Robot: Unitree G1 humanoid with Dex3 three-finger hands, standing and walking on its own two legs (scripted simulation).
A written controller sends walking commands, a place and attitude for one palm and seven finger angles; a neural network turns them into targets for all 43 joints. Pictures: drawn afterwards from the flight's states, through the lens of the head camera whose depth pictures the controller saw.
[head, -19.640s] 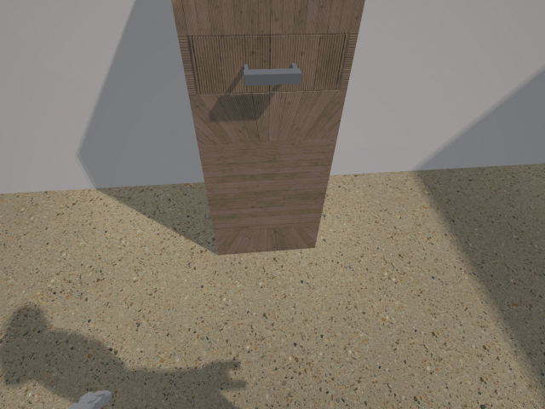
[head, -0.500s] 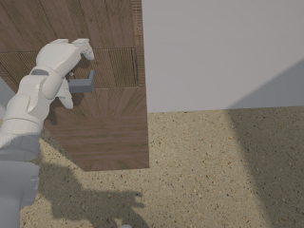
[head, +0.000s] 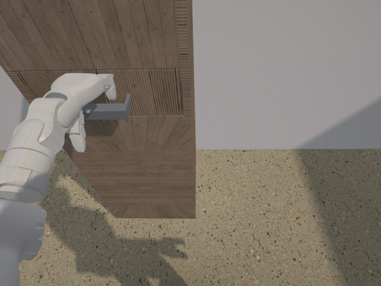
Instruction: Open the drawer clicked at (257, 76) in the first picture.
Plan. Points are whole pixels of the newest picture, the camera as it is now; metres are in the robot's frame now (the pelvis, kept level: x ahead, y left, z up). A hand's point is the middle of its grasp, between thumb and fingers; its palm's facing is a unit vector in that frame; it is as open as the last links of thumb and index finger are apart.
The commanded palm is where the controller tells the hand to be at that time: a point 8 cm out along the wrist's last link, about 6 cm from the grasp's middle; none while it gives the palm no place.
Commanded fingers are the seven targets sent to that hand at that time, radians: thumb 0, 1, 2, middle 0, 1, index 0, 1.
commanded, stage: move the hooked fingers above the handle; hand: left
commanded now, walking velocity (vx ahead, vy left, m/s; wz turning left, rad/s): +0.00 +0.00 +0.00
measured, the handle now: (102, 104) +0.51 +0.24 +0.09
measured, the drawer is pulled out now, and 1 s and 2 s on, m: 0.00 0.00 0.00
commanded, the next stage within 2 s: lower the fingers behind the handle in 1.18 s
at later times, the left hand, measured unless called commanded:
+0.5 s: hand (77, 88) +0.46 +0.26 +0.18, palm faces +0.00 -0.01 -1.00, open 13.4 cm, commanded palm +0.44 +0.27 +0.22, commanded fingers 0.00 -0.50 0.30 -0.30 -1.20 -0.30 -1.20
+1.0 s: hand (115, 86) +0.48 +0.18 +0.17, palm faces +0.14 -0.04 -0.99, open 13.7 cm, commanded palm +0.46 +0.28 +0.22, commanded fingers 0.00 -0.50 0.30 -0.30 -1.20 -0.30 -1.20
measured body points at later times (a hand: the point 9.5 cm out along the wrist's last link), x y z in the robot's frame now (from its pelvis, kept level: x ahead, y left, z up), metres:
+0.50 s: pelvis +0.00 +0.00 +0.00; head +0.01 -0.03 +0.45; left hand +0.46 +0.25 +0.23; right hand +0.08 -0.25 -0.14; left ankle +0.06 +0.12 -0.73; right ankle -0.06 -0.10 -0.73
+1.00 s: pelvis -0.01 +0.02 +0.00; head +0.04 -0.01 +0.45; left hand +0.46 +0.18 +0.22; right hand +0.07 -0.24 -0.14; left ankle +0.06 +0.12 -0.73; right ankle -0.06 -0.10 -0.73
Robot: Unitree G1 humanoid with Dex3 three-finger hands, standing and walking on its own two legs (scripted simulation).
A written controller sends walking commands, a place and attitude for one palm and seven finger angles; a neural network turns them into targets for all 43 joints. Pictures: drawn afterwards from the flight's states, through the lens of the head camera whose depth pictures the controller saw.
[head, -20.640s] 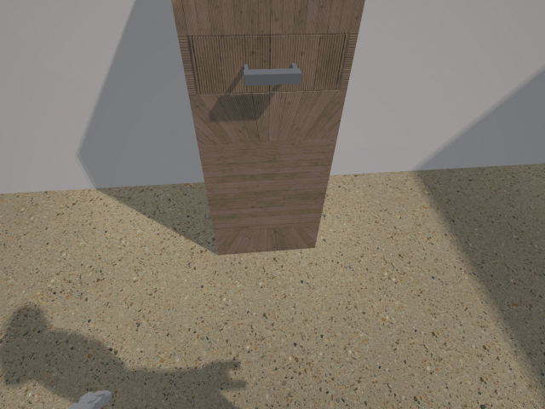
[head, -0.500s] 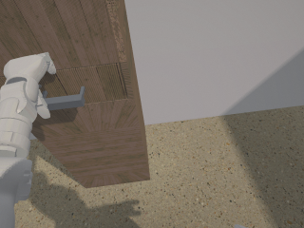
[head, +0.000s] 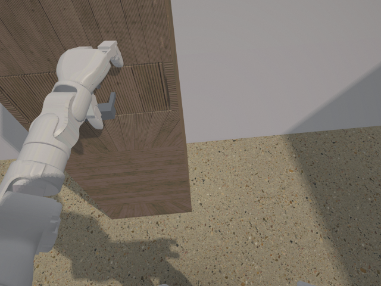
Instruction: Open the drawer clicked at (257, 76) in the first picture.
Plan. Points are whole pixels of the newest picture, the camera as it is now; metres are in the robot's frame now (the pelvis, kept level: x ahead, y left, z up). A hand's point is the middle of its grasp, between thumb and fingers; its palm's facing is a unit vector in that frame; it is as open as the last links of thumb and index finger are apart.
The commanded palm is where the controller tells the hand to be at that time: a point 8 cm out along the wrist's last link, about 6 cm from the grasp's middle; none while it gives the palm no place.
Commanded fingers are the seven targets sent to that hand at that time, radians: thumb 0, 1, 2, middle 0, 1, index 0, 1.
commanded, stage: move the hooked fingers above the handle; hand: left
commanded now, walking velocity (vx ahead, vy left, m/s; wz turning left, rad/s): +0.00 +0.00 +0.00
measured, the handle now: (85, 105) +0.50 +0.26 +0.10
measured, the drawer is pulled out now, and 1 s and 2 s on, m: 0.00 0.00 0.00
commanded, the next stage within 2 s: lower the fingers behind the handle in 0.18 s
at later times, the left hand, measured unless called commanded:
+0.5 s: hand (80, 114) +0.44 +0.24 +0.12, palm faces -0.08 -0.07 -0.99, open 13.8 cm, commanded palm +0.45 +0.28 +0.20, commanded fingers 0.00 -0.50 0.30 -0.30 -1.20 -0.30 -1.20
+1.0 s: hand (82, 105) +0.46 +0.24 +0.14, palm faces -0.08 -0.03 -1.00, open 13.7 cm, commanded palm +0.44 +0.27 +0.16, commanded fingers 0.00 -0.50 0.30 -0.30 -1.20 -0.30 -1.20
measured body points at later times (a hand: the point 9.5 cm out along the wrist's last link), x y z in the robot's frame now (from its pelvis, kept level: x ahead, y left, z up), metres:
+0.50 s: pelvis +0.01 +0.00 +0.00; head +0.07 +0.00 +0.44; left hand +0.44 +0.25 +0.18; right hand +0.08 -0.31 -0.12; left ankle +0.06 +0.11 -0.73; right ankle -0.05 -0.12 -0.73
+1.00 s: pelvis +0.00 -0.02 -0.01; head +0.02 -0.04 +0.44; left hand +0.46 +0.24 +0.19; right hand +0.05 -0.28 -0.14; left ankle +0.06 +0.11 -0.73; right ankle -0.05 -0.12 -0.73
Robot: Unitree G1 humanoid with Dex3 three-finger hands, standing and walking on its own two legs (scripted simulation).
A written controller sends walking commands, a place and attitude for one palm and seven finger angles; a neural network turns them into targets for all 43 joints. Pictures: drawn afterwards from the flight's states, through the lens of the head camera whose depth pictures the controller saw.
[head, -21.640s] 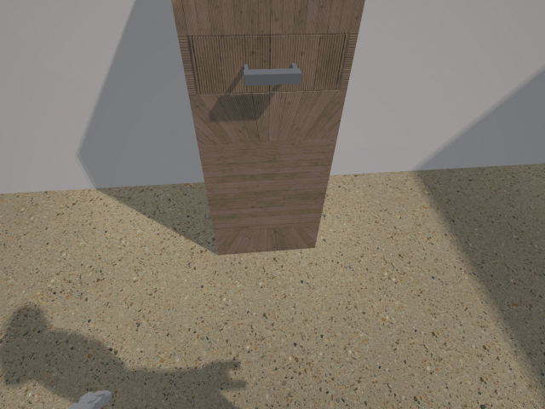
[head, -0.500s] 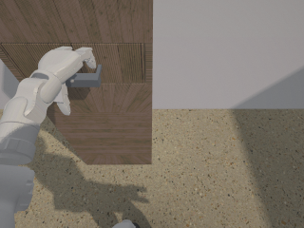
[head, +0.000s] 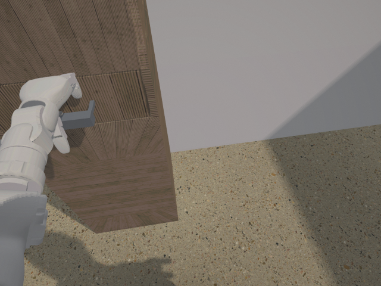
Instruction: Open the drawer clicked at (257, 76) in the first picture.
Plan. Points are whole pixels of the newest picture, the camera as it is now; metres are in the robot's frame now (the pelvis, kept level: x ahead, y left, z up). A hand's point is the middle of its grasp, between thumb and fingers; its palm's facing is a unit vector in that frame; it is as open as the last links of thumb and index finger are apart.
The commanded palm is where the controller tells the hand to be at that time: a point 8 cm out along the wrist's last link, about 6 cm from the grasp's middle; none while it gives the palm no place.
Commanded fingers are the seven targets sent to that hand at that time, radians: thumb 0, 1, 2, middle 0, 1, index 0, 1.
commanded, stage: lower the fingers behind the handle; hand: left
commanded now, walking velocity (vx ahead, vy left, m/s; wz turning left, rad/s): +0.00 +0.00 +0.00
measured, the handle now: (64, 114) +0.51 +0.28 +0.10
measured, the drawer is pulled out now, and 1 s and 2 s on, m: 0.00 0.00 0.00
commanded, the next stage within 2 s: close the thumb around the handle in 0.88 s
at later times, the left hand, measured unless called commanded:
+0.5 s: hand (60, 130) +0.47 +0.29 +0.08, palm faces +0.01 -0.05 -1.00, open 13.6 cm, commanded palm +0.45 +0.29 +0.13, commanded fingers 0.00 -0.50 0.30 -0.30 -1.20 -0.30 -1.20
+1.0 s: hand (62, 133) +0.46 +0.28 +0.08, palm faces -0.02 -0.04 -1.00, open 13.8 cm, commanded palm +0.45 +0.29 +0.13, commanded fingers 0.00 -0.39 0.35 -0.31 -1.21 -0.31 -1.21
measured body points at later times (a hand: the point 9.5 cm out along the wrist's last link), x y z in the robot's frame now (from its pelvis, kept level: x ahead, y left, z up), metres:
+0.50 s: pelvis +0.02 +0.02 -0.01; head +0.08 +0.01 +0.44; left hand +0.46 +0.29 +0.14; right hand +0.07 -0.25 -0.14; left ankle +0.07 +0.12 -0.72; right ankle -0.04 -0.10 -0.72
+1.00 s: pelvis +0.01 +0.02 -0.01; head +0.07 +0.01 +0.44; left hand +0.46 +0.28 +0.13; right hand +0.04 -0.27 -0.14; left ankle +0.07 +0.12 -0.72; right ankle -0.04 -0.10 -0.72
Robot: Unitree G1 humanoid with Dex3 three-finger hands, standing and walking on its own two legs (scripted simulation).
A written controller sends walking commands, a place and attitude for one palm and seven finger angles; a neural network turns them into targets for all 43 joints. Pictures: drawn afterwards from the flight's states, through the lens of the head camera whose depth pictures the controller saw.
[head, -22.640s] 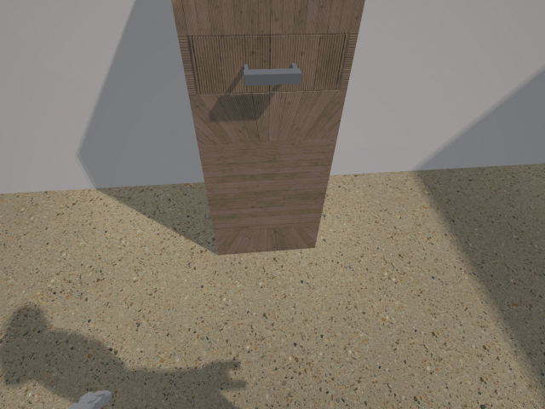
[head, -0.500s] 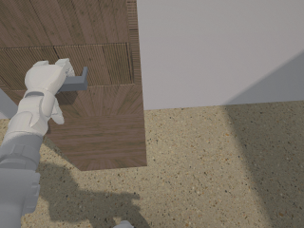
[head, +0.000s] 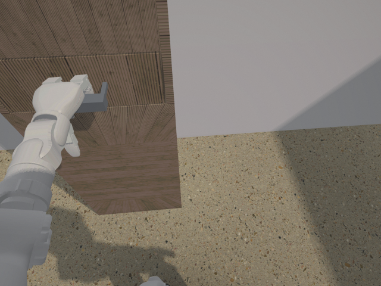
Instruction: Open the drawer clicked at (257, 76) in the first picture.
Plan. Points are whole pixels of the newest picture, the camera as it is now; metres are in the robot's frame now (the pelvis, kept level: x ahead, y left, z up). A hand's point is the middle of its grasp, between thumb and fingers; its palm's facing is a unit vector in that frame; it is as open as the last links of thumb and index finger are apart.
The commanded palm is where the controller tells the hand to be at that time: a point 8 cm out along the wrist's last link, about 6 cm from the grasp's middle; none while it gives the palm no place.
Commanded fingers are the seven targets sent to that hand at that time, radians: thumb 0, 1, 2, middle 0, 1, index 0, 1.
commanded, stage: close the thumb around the handle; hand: left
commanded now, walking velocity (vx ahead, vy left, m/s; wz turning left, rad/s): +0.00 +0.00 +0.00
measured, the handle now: (75, 96) +0.50 +0.25 +0.11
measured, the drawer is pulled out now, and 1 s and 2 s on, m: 0.00 0.00 0.06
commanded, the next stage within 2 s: pull the drawer open in 0.68 s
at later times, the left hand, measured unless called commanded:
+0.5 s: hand (75, 113) +0.46 +0.25 +0.09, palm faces -0.03 -0.03 -1.00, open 7.1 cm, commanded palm +0.45 +0.26 +0.15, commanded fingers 0.00 0.90 0.90 -0.40 -1.35 -0.40 -1.35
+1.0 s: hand (75, 116) +0.46 +0.25 +0.09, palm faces -0.03 -0.02 -1.00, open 5.9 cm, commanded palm +0.42 +0.26 +0.15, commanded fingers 0.00 0.90 0.90 -0.40 -1.35 -0.40 -1.35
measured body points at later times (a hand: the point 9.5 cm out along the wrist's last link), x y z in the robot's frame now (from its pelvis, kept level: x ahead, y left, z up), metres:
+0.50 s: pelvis +0.01 -0.01 +0.00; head +0.07 -0.02 +0.45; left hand +0.46 +0.25 +0.15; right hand +0.05 -0.29 -0.13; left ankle +0.06 +0.10 -0.71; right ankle -0.05 -0.12 -0.71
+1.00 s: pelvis +0.01 -0.01 +0.00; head +0.07 -0.03 +0.45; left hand +0.46 +0.25 +0.14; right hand +0.05 -0.29 -0.13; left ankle +0.06 +0.11 -0.71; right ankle -0.05 -0.12 -0.71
